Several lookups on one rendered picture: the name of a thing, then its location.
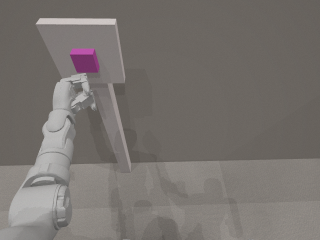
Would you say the panel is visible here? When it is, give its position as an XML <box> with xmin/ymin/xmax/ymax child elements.
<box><xmin>36</xmin><ymin>18</ymin><xmax>131</xmax><ymax>173</ymax></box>

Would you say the left robot forearm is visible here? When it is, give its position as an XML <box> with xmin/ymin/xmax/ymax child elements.
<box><xmin>8</xmin><ymin>109</ymin><xmax>76</xmax><ymax>227</ymax></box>

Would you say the robot left upper arm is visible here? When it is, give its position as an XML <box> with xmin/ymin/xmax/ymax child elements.
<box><xmin>0</xmin><ymin>184</ymin><xmax>73</xmax><ymax>240</ymax></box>

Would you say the button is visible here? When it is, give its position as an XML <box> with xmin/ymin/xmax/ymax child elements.
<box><xmin>70</xmin><ymin>48</ymin><xmax>100</xmax><ymax>73</ymax></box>

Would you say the left robot hand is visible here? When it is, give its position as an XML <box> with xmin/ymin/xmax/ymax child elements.
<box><xmin>52</xmin><ymin>73</ymin><xmax>97</xmax><ymax>118</ymax></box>

